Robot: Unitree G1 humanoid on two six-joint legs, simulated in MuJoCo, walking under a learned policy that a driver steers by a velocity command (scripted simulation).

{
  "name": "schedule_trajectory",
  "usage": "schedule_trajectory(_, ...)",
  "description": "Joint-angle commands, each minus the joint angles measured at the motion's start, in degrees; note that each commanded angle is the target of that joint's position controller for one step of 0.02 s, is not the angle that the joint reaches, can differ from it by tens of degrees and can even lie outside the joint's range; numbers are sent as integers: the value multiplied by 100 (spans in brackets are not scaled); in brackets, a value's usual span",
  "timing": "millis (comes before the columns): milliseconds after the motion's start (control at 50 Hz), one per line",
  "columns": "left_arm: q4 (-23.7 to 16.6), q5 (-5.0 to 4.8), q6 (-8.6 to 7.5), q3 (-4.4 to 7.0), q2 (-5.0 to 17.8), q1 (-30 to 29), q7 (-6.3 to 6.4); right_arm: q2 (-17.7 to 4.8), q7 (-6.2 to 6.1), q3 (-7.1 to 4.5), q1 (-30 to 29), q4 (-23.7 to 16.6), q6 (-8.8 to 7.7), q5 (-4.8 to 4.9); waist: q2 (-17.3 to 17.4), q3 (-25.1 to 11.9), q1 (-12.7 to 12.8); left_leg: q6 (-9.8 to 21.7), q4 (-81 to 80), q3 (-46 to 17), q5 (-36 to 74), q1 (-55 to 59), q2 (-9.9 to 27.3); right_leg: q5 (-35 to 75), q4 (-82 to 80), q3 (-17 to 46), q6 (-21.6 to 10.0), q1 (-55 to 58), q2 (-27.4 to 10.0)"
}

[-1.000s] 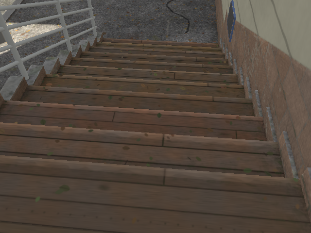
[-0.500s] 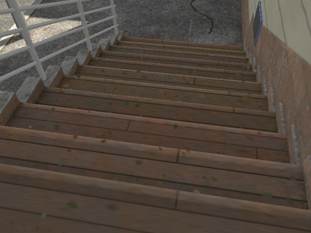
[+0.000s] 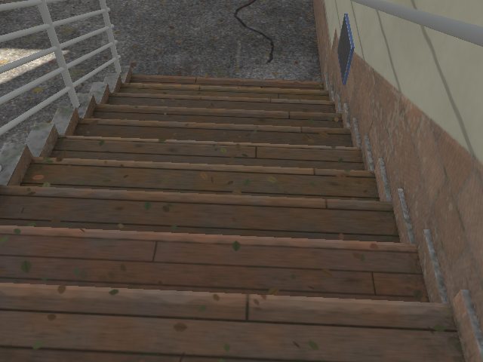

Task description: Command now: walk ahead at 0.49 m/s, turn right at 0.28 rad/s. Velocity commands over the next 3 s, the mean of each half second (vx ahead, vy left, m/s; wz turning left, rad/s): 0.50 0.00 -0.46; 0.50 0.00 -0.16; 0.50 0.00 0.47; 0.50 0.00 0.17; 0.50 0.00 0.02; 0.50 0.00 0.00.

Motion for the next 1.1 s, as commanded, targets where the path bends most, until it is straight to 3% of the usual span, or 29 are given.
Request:
schedule_trajectory(20,-445,-31,-31,-30,176,-731,-59,-604,-91,-34,204,-175,-65,52,418,530,-59,167,-485,-377,2638,-430,1533,447,-637,-291,-56,191,298)
schedule_trajectory(80,-597,-24,-15,-24,184,-1041,-126,-595,-148,26,403,-52,1,-38,506,538,-138,131,-204,-78,3310,215,1668,42,-1125,-593,-219,355,446)
schedule_trajectory(160,-179,39,-42,130,511,448,10,-1050,-304,-57,1,-98,102,-65,761,-297,537,-5,2018,273,6286,478,1822,-1217,-1120,-829,-630,2143,1091)
schedule_trajectory(180,61,70,-94,225,670,1284,51,-1138,-313,-76,-149,-156,149,-44,629,-659,956,-50,3331,385,5645,5,1781,-1050,-1672,-599,-826,3151,1061)
schedule_trajectory(200,178,131,-128,378,1128,2028,141,-984,-294,-36,-125,-352,136,-19,25,-1303,1205,-113,5239,484,3441,-998,1525,-1062,-1937,853,-1204,4313,-142)
schedule_trajectory(220,35,1,-57,460,1502,1759,159,-519,-150,-4,286,-605,74,46,-1199,-1831,574,-451,7236,44,-1745,-3530,209,-127,-2274,4002,-2186,6106,-1608)
schedule_trajectory(240,119,-180,-7,491,1436,1788,104,-894,-97,-66,-249,-702,20,-86,-62,-1512,813,-482,7300,-863,-1416,-4360,459,68,-2578,3844,-2374,5829,-1541)
schedule_trajectory(280,-2,-91,-20,383,953,1029,148,-1009,-110,-109,-807,-919,-154,6,392,-161,403,-547,6022,-1010,-613,-3854,951,1486,-2899,2393,-1913,3942,-1111)
schedule_trajectory(320,41,-128,-132,302,755,968,184,-763,-141,-68,-778,-998,98,-161,212,-201,78,-674,5176,-936,-575,-3141,1066,1567,-3062,1717,-1527,3335,-521)
schedule_trajectory(360,37,-152,-222,306,920,1021,206,-700,-127,-65,-857,-1113,301,-178,108,-236,-12,-772,4610,-795,-380,-2835,949,1620,-3158,1523,-1402,3030,-217)
schedule_trajectory(460,94,-161,-157,346,1158,1610,256,-662,26,-10,-1616,-1453,446,-259,-168,-405,282,-833,4432,-578,1307,-3061,764,1861,-3028,1541,-998,3076,-55)
schedule_trajectory(540,307,-78,-83,410,1209,2538,305,-1350,80,-279,-2449,-1797,436,-159,-117,10,644,-834,3984,-1273,1294,-5238,1010,565,-2662,2461,-1168,4695,-264)
schedule_trajectory(580,327,-87,-151,479,1220,2893,360,-1277,69,-294,-2738,-1945,384,-186,-162,163,755,-845,3698,-1369,1237,-5651,992,724,-2451,2679,-1243,4971,-434)
schedule_trajectory(660,167,-96,-269,374,856,2323,412,-885,314,-229,-2809,-2140,386,-291,-95,224,644,-679,2674,-1206,3337,-3970,700,-669,-1924,2518,-1044,3110,176)
schedule_trajectory(720,77,-34,-377,364,888,2043,468,-699,369,-125,-3041,-2393,296,-318,48,227,776,-466,2121,-1004,3961,-2989,576,-1046,-1475,2073,-784,2281,501)
schedule_trajectory(800,279,115,-379,282,718,2204,603,-763,206,-116,-2787,-2409,154,-48,-12,529,1013,-397,526,-1335,3993,-2592,1001,-1103,-472,1835,-631,3019,636)
schedule_trajectory(840,417,135,-352,237,821,2418,604,-990,16,-252,-1509,-1838,162,-17,408,229,721,-332,-24,-977,3532,-1967,840,292,1075,1610,-741,3676,587)
schedule_trajectory(860,454,29,-309,225,847,2377,576,-1093,-62,-347,-369,-1402,206,-84,639,-75,280,-248,-114,-548,3560,-971,635,948,2505,1229,-688,3329,681)
schedule_trajectory(880,453,-31,-289,216,835,2409,511,-1240,-46,-409,585,-1021,253,-193,1013,-532,-62,-56,520,-764,3881,620,853,-605,4408,685,-521,2115,973)
schedule_trajectory(900,444,-242,-282,230,602,3052,469,-1376,81,-390,1233,-934,263,-273,2107,-1641,64,684,3212,-1963,6894,3400,2142,-5410,7233,161,-91,-312,1419)
schedule_trajectory(920,324,-285,-329,222,1020,2977,490,-1366,207,-383,1503,-1073,316,-37,1595,-2408,-258,1285,3369,-2909,7122,4132,2560,-5051,8075,241,-38,-1515,1059)
schedule_trajectory(940,-66,-115,-306,144,1061,2166,469,-1706,165,-506,1103,-1167,348,104,1240,-2229,-401,2171,2264,-3907,4036,3598,2968,-4101,7928,150,110,-2465,883)
schedule_trajectory(960,-195,169,-270,149,1064,1175,402,-1177,41,-398,191,-1338,479,147,-255,-1054,-297,1635,1032,-3735,1712,1658,2409,-2950,6722,77,132,-2204,579)
schedule_trajectory(980,-402,221,-190,114,910,950,325,-1396,-57,-384,-61,-1347,419,85,338,-664,-84,1941,843,-4361,1984,414,2724,-2641,6103,217,250,-1683,472)
schedule_trajectory(1000,-346,295,-50,118,914,882,310,-1141,13,-255,-73,-1253,319,-79,-265,-31,191,1785,807,-4295,2098,-834,2640,-2432,5055,534,195,-1115,145)
schedule_trajectory(1020,-388,261,83,168,939,694,324,-1043,45,-164,14,-1136,153,6,-366,345,399,1384,727,-3736,2077,-1680,2133,-1912,3658,656,239,-687,40)
schedule_trajectory(1040,-268,292,137,157,809,771,311,-1111,57,-190,-58,-1103,65,-26,-69,324,416,1162,647,-3583,1992,-1966,1775,-1667,3061,552,238,-292,0)
schedule_trajectory(1060,-465,203,124,150,718,304,293,-1105,-18,-157,-85,-1134,-10,47,93,469,400,1093,453,-3181,2173,-2269,1405,-1025,1666,482,421,-40,-9)
schedule_trajectory(1100,-384,232,150,35,339,214,190,-1118,-54,-151,88,-1043,59,56,670,-42,302,1056,609,-2821,3347,-2209,1184,-540,1039,178,444,813,208)
Next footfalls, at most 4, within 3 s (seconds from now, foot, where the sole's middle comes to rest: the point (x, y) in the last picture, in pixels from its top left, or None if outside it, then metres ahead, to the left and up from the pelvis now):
0.20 right None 0.26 -0.09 -0.78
0.88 left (246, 325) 0.66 -0.02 -0.93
1.48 right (310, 267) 0.95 -0.28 -1.08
2.06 left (260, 219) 1.29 -0.11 -1.23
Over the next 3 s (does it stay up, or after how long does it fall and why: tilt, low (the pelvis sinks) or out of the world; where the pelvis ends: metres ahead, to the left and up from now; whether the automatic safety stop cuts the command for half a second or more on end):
stays up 1.66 -0.26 -0.64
